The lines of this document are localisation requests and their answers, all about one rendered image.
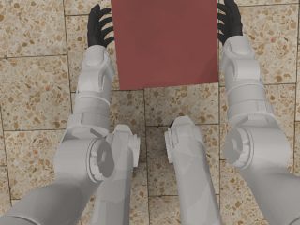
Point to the robot thigh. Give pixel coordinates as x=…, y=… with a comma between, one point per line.
x=112, y=202
x=198, y=202

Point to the right robot upper arm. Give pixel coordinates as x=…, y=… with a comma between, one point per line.
x=261, y=156

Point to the robot left thigh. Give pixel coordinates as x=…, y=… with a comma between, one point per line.
x=112, y=202

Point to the robot left forearm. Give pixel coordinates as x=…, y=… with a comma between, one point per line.
x=90, y=118

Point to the right robot hand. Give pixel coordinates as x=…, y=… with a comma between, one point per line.
x=232, y=21

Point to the robot right thigh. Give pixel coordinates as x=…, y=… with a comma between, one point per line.
x=198, y=202

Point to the left robot upper arm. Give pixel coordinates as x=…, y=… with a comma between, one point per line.
x=80, y=166

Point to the carton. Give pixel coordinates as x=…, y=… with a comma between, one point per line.
x=163, y=43

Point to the left robot hand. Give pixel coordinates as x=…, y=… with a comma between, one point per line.
x=95, y=34

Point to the robot right forearm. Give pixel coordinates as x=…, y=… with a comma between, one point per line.
x=248, y=105

